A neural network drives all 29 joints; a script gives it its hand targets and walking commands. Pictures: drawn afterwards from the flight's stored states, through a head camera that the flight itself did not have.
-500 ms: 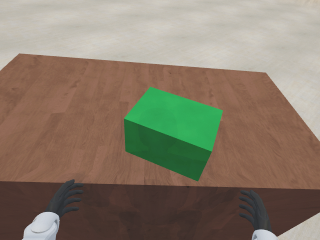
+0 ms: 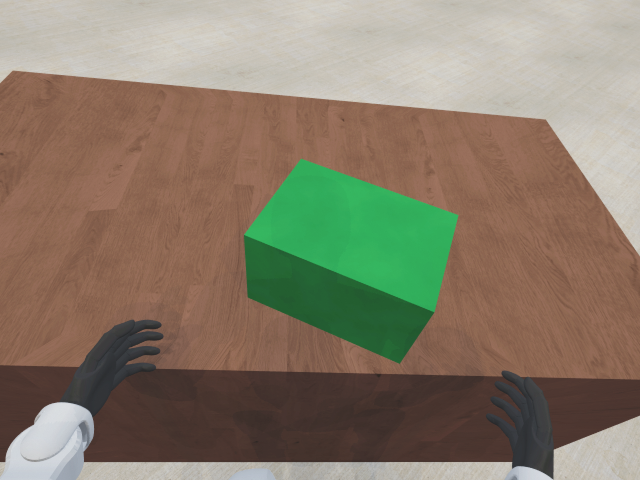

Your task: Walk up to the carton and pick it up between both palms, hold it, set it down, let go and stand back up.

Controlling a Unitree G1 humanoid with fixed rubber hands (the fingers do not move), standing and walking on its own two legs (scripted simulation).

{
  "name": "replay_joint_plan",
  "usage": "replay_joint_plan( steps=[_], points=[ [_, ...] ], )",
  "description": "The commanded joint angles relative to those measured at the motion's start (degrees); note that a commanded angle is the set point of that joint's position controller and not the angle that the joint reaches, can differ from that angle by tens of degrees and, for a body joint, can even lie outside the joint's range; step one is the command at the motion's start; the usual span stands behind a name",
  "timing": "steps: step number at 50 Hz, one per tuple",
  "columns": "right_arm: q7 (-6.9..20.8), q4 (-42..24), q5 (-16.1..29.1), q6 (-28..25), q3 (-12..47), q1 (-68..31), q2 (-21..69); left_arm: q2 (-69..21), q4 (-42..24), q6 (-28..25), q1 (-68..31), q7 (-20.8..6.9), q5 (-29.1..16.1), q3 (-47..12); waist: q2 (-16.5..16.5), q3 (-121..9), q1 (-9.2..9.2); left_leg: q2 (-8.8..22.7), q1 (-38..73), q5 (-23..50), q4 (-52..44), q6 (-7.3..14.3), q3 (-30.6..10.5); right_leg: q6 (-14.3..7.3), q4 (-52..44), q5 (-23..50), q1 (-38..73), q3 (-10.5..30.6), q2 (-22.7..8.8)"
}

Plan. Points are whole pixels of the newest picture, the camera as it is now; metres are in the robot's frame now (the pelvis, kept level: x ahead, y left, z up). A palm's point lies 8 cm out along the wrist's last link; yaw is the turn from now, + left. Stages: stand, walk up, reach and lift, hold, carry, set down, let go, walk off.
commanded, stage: reach and lift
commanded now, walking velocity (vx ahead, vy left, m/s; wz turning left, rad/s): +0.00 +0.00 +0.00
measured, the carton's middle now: (348, 257) +0.43 -0.04 -0.02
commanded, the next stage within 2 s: none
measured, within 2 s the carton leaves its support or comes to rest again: neither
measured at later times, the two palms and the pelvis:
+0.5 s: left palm (88, 380) +0.22 +0.27 +0.01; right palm (515, 434) +0.17 -0.21 +0.02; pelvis +0.00 +0.00 +0.00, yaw +0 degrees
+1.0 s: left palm (128, 278) +0.32 +0.24 +0.07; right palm (491, 331) +0.27 -0.19 +0.06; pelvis +0.01 +0.00 +0.00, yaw +0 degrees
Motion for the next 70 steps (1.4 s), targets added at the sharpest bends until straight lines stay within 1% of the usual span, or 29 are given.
replay_joint_plan(
  steps=[1,4,6,8,11,19,23,29,30,32,33,36,38,39,41,46,47,48,54,55,56,57,58,63,65,66,67,68,70],
  points=[
    [-1.22,-19.82,4.28,-3.97,4.91,2.44,-2.58,18.43,-20.37,-2.74,-0.78,-1.49,-4.14,6.66,10.10,-9.75,2.99,4.59,7.36,19.60,-20.81,-9.34,-8.20,-6.97,-6.31,2.24,4.23,3.71,0.36],
    [-1.01,-19.03,4.83,-2.40,4.02,0.24,-3.55,18.15,-20.99,-1.39,-3.99,-1.21,-3.63,6.38,12.17,-9.63,3.28,5.07,5.49,15.10,-23.06,-9.15,-9.03,-6.54,-5.66,0.57,6.19,3.65,0.63],
    [-0.92,-19.86,4.32,-1.78,2.97,-2.55,-3.76,18.77,-20.58,-1.22,-6.21,-0.82,-4.60,6.43,11.01,-10.68,3.88,5.66,3.90,12.18,-23.45,-8.91,-9.85,-6.24,-5.24,-0.28,6.79,3.93,0.95],
    [-1.21,-21.39,3.74,-1.11,1.91,-4.33,-4.22,18.82,-21.61,-1.03,-7.69,-0.54,-5.64,5.53,10.81,-10.84,2.72,5.72,2.68,8.64,-24.68,-7.99,-9.51,-5.90,-4.79,-0.48,7.17,3.88,0.92],
    [-0.88,-23.05,3.84,-0.35,1.54,-6.62,-5.23,19.15,-23.83,-0.63,-9.07,0.60,-7.35,4.53,11.77,-11.21,3.33,7.01,3.21,10.87,-25.16,-8.88,-10.68,-5.45,-4.26,-0.69,6.33,3.88,0.93],
    [-0.82,-22.14,4.40,3.09,-1.93,-13.01,-6.14,19.80,-24.54,0.93,-15.40,2.37,-9.47,2.00,13.98,-11.44,1.44,8.46,2.96,8.86,-27.20,-9.34,-12.65,-5.00,-3.29,-0.30,4.73,4.40,0.47],
    [-1.11,-23.52,3.90,5.93,-2.38,-15.85,-6.49,20.54,-22.28,1.56,-18.28,2.45,-10.04,1.68,10.91,-10.38,0.70,7.48,0.23,2.02,-27.97,-8.17,-11.20,-5.57,-3.50,-0.81,5.89,4.51,0.12],
    [-1.00,-22.45,4.21,9.74,-4.10,-22.85,-7.21,21.20,-20.66,2.46,-25.29,3.42,-12.42,0.79,11.44,-13.55,-1.01,7.75,-1.54,3.06,-28.06,-7.45,-10.60,-5.29,-2.76,-0.90,5.89,4.35,0.40],
    [-1.38,-20.56,3.61,10.84,-5.27,-21.52,-7.05,21.77,-20.48,3.02,-25.31,3.53,-12.40,0.40,11.78,-13.85,-2.42,7.61,0.10,3.23,-27.84,-7.58,-10.94,-5.18,-3.10,-0.07,6.31,4.49,0.11],
    [-1.63,-21.02,4.07,12.45,-4.66,-26.51,-7.27,21.56,-18.43,3.79,-29.62,2.88,-12.71,1.26,9.92,-13.08,-1.91,5.67,-2.62,1.40,-27.44,-6.08,-8.52,-6.52,-3.86,-1.59,5.72,4.66,-0.03],
    [-1.26,-20.15,4.06,13.26,-6.04,-27.66,-9.11,21.17,-17.68,4.38,-31.44,3.30,-12.31,0.68,11.13,-13.46,-2.48,7.36,-2.85,-0.34,-28.85,-6.81,-10.73,-5.90,-2.71,-1.25,6.21,3.98,0.57],
    [-0.89,-17.19,4.10,15.55,-7.26,-32.21,-9.30,20.99,-14.54,6.09,-35.12,3.04,-12.17,0.49,12.52,-13.59,-3.45,7.63,-0.81,3.57,-28.63,-7.16,-10.80,-5.92,-3.58,-2.51,3.28,4.13,0.50],
    [-1.05,-17.26,3.69,16.29,-8.33,-30.88,-10.59,20.61,-14.31,7.50,-33.74,2.77,-11.59,0.95,10.42,-14.33,-4.14,7.86,2.09,4.10,-29.06,-7.65,-11.64,-5.39,-4.12,-1.21,4.57,3.90,0.42],
    [-1.05,-15.92,3.74,16.55,-10.43,-35.82,-10.95,20.30,-14.07,7.79,-38.63,2.69,-12.34,-0.18,12.34,-15.16,-5.14,8.89,1.34,3.25,-29.00,-8.08,-13.14,-5.29,-3.09,-1.96,2.34,3.91,0.99],
    [-1.07,-14.59,2.77,16.95,-10.47,-36.02,-9.90,19.43,-9.91,9.25,-37.78,2.25,-11.59,0.81,9.51,-16.26,-5.84,7.89,2.90,6.41,-27.62,-7.70,-11.57,-5.26,-4.36,-0.81,2.49,4.16,0.24],
    [-1.06,-11.23,3.61,16.89,-11.24,-40.06,-12.56,20.06,-8.26,12.41,-43.74,1.51,-9.49,1.81,10.61,-17.86,-6.73,7.33,8.82,16.51,-25.68,-8.56,-11.21,-5.00,-5.30,-1.33,-0.65,3.75,0.05],
    [-1.01,-11.81,3.48,17.00,-12.03,-41.09,-13.03,19.75,-7.06,13.27,-45.52,1.23,-8.92,2.61,8.82,-19.87,-7.58,6.31,8.88,16.46,-24.95,-8.76,-10.19,-5.59,-6.10,0.62,0.63,3.55,0.04],
    [-1.07,-11.77,4.07,16.93,-11.14,-39.60,-12.58,19.04,-8.19,13.45,-44.22,1.16,-8.52,2.74,8.89,-20.64,-6.84,6.53,10.55,20.68,-24.40,-8.78,-10.17,-5.29,-6.01,2.94,0.88,3.12,0.56],
    [-1.49,-9.32,4.26,15.93,-12.16,-41.88,-14.16,17.84,-9.53,16.73,-48.10,0.02,-7.04,3.09,9.99,-24.15,-8.78,5.57,16.64,41.15,-20.60,-9.65,-7.79,-3.95,-6.80,6.82,-0.11,1.73,1.57],
    [-1.52,-9.33,2.72,16.10,-12.84,-45.03,-14.77,18.40,-7.67,17.03,-51.32,-0.16,-6.46,4.35,9.41,-24.15,-9.76,4.86,14.49,40.61,-19.89,-9.77,-6.92,-4.42,-6.70,8.28,-0.11,1.64,1.50],
    [-1.98,-9.80,3.01,15.30,-11.14,-39.53,-13.61,19.21,-8.58,15.98,-47.23,-0.37,-5.26,6.72,7.91,-25.08,-8.40,4.27,16.64,41.74,-19.42,-9.51,-6.36,-3.86,-7.09,11.09,2.59,1.91,1.08],
    [-1.99,-10.08,3.56,15.31,-10.83,-45.36,-13.38,18.99,-6.11,16.78,-51.40,-0.84,-6.04,5.88,7.53,-25.59,-8.58,3.28,14.29,41.43,-19.14,-8.94,-4.87,-3.87,-7.30,11.38,2.74,2.23,1.09],
    [-1.85,-12.01,3.99,14.39,-11.25,-45.23,-13.81,18.96,-9.27,16.11,-52.01,-0.47,-6.24,5.29,7.59,-27.92,-9.23,3.32,15.30,43.26,-18.87,-8.79,-5.10,-3.75,-7.03,13.36,2.91,2.00,1.63],
    [-2.04,-7.97,4.06,13.67,-9.18,-45.17,-12.80,18.98,-5.94,15.27,-51.87,-0.57,-5.09,5.93,7.08,-28.89,-8.62,2.04,14.73,43.45,-18.17,-8.76,-4.15,-3.71,-6.93,16.84,4.98,1.49,1.68],
    [-2.48,-8.27,3.65,12.98,-10.71,-51.38,-13.12,19.55,-6.51,14.95,-57.63,-0.30,-6.41,4.75,7.80,-31.40,-10.30,2.01,14.02,43.76,-17.05,-8.83,-3.95,-3.76,-6.76,16.79,3.92,1.56,1.87],
    [-2.31,-7.32,3.38,13.68,-10.13,-49.31,-12.61,19.58,-3.29,14.84,-56.41,-0.53,-6.11,4.98,5.87,-29.54,-10.67,0.88,14.03,41.63,-17.32,-8.44,-3.45,-3.52,-7.22,19.43,4.24,1.41,1.44],
    [-2.70,-8.96,4.55,12.86,-8.46,-46.29,-11.81,19.96,-4.83,14.52,-52.98,-0.55,-5.76,6.49,4.50,-31.64,-9.50,0.13,13.91,42.87,-16.98,-7.71,-2.89,-2.87,-6.96,24.39,7.58,1.77,1.28],
    [-2.87,-5.36,3.71,13.22,-9.28,-49.56,-12.41,20.09,-2.67,14.47,-57.80,-0.85,-5.18,5.67,6.28,-31.51,-10.61,0.10,14.06,40.83,-17.15,-7.70,-2.96,-3.05,-6.90,22.65,5.44,1.55,1.27],
    [-2.99,-5.55,4.21,13.42,-9.37,-52.17,-12.64,20.18,-1.17,14.76,-58.30,-0.49,-5.76,5.28,4.93,-33.20,-10.95,-0.54,13.31,41.26,-16.33,-7.23,-2.56,-2.95,-6.53,25.35,6.25,1.47,1.63]
  ],
)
